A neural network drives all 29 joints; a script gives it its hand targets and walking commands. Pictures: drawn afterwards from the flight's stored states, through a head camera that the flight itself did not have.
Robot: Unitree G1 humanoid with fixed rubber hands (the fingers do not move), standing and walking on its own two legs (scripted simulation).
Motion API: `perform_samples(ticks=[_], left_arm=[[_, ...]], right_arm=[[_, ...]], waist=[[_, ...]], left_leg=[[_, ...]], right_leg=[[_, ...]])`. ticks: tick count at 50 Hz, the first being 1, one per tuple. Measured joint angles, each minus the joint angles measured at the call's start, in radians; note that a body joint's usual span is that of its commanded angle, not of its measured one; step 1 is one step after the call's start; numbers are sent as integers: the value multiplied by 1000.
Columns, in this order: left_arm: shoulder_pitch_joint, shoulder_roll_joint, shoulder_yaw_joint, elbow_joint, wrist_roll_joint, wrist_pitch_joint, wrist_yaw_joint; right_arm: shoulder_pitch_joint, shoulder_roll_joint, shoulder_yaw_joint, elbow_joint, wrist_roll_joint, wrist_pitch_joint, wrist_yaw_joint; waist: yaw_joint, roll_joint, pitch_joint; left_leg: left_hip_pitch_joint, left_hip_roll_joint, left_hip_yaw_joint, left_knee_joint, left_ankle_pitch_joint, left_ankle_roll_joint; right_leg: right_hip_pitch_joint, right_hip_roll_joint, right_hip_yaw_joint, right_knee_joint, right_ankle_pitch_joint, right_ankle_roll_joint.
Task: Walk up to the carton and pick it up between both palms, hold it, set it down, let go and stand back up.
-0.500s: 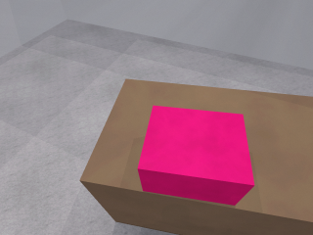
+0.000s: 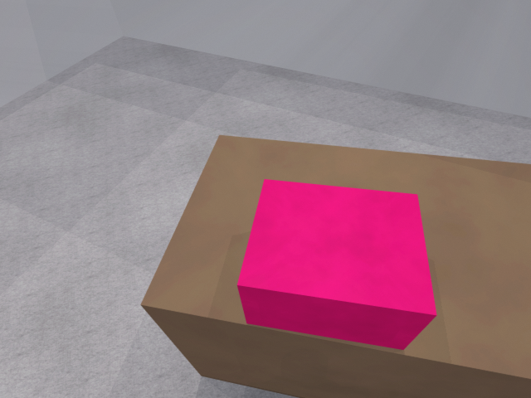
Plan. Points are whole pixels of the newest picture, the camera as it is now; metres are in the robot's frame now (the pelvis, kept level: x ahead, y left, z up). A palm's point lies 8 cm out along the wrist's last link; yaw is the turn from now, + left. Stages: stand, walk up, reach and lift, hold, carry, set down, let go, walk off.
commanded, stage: walk up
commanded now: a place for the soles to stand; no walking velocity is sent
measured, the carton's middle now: (330, 260) +0.36 -0.08 -0.06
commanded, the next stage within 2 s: reach and lift in 0.18 s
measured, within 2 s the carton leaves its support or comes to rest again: neither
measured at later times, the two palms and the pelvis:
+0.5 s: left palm (163, 358) +0.19 +0.21 -0.08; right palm out of the picture +0.09 -0.27 -0.09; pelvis -0.04 -0.02 +0.00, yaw -10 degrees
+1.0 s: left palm (146, 376) +0.17 +0.23 -0.07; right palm out of the picture +0.12 -0.25 -0.07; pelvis -0.03 -0.03 +0.01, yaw -10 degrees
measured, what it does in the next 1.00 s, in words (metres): stands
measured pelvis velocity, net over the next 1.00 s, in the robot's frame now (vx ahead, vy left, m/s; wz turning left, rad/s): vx -0.03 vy -0.03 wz -0.17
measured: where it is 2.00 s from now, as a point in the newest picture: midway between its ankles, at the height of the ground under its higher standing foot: outside the picture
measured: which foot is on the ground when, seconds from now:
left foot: down 0.00-1.00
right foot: down 0.00-1.00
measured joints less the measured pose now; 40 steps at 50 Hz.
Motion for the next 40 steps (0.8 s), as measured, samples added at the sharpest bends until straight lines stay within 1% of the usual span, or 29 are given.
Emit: perform_samples(ticks=[9,10,11,13,14,16,18,21,23,26,30,33,35,37,40], left_arm=[[-2,10,8,23,-9,24,-4],[-7,17,7,4,-22,67,-3],[-26,28,4,-23,-36,132,3],[-103,54,13,-79,-54,258,17],[-152,66,22,-110,-57,312,26],[-250,84,38,-183,-56,392,44],[-325,85,52,-265,-49,429,51],[-386,51,75,-346,-28,436,33],[-398,22,88,-346,-15,438,12],[-404,-9,107,-276,-5,443,-10],[-409,-23,138,-181,-8,426,-13],[-396,-11,153,-162,-25,388,-12],[-379,1,156,-167,-38,348,-15],[-360,15,156,-172,-50,299,-23],[-333,31,152,-172,-64,223,-41]], right_arm=[[-2,7,0,14,6,-5,3],[-25,16,-21,44,-25,-22,12],[-73,28,-53,83,-58,-38,26],[-186,42,-88,125,-86,-49,59],[-236,46,-90,132,-83,-53,74],[-317,50,-78,144,-56,-74,103],[-364,52,-53,151,-19,-106,120],[-354,55,-7,118,25,-136,117],[-309,55,16,79,35,-133,97],[-237,45,27,14,26,-105,62],[-181,33,15,-83,11,-57,35],[-171,48,4,-143,9,-37,22],[-174,67,3,-167,10,-44,14],[-183,90,7,-174,11,-66,3],[-198,121,21,-154,9,-116,-14]], waist=[[5,-20,10],[15,-25,-8],[23,-32,-17],[26,-43,-6],[25,-47,5],[22,-52,26],[15,-50,46],[-4,-43,71],[-12,-50,65],[-8,-63,34],[22,-75,24],[38,-82,32],[43,-82,37],[42,-79,40],[36,-70,44]], left_leg=[[0,-14,9,14,-5,10],[-32,-4,29,27,-12,3],[-78,12,58,57,-24,-7],[-165,37,99,136,-46,-16],[-200,48,111,173,-57,-16],[-248,69,123,226,-71,-17],[-257,91,126,244,-74,-25],[-191,121,123,190,-51,-31],[-123,132,128,108,-18,-45],[-48,140,148,0,27,-49],[-10,147,170,-65,55,-54],[-13,148,172,-83,67,-58],[-20,149,168,-90,73,-62],[-27,149,161,-96,78,-65],[-28,147,151,-107,83,-67]], right_leg=[[-11,-17,6,39,-18,9],[-54,-10,28,68,-32,1],[-111,-3,53,110,-40,-8],[-217,13,89,207,-53,-7],[-257,22,101,247,-63,-4],[-309,41,113,297,-71,-12],[-318,61,114,297,-45,-23],[-249,91,115,221,-13,-34],[-186,100,125,137,31,-43],[-129,104,147,50,71,-44],[-117,107,170,24,88,-51],[-129,109,172,26,90,-55],[-138,110,167,23,93,-58],[-142,111,161,16,96,-60],[-138,109,151,0,100,-61]])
